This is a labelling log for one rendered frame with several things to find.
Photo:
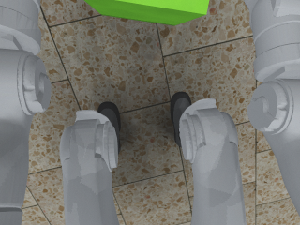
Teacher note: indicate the robot left upper arm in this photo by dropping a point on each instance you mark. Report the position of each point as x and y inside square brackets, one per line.
[25, 89]

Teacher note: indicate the robot right shin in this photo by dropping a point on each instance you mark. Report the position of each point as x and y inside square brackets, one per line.
[209, 103]

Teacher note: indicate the robot left foot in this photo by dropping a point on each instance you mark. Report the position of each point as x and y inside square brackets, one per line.
[111, 111]

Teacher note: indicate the robot right upper arm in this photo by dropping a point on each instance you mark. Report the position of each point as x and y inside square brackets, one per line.
[274, 109]

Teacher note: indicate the right robot forearm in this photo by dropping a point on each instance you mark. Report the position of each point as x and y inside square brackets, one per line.
[275, 26]

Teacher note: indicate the carton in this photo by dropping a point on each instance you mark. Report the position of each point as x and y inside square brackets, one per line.
[169, 12]

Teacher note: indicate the left robot forearm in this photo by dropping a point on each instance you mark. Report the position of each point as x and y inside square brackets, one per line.
[19, 25]

